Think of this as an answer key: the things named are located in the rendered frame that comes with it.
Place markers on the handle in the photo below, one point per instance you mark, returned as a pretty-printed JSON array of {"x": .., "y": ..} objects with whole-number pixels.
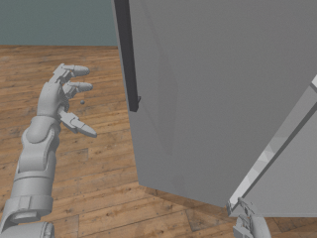
[{"x": 123, "y": 16}]

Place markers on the robot left upper arm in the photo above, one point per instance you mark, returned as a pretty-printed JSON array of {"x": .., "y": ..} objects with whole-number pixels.
[{"x": 30, "y": 230}]

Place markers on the left robot forearm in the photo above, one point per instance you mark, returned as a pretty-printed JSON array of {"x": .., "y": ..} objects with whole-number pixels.
[{"x": 31, "y": 195}]

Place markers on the right robot hand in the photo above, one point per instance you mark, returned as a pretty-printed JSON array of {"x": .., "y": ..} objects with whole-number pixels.
[{"x": 254, "y": 227}]

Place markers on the left robot hand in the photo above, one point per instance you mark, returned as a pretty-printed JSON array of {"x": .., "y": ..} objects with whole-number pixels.
[{"x": 54, "y": 95}]

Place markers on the fridge door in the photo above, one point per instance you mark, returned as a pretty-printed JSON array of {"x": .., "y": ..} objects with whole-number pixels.
[{"x": 217, "y": 78}]

